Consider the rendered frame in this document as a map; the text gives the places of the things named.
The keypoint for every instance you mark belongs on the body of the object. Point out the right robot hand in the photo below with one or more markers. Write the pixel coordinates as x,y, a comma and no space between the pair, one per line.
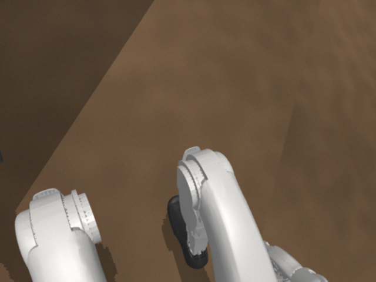
284,264

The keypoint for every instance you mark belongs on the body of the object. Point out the right robot foot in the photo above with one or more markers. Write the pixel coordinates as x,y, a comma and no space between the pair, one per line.
179,229

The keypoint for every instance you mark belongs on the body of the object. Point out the right robot arm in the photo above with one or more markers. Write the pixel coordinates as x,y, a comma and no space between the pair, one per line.
307,275

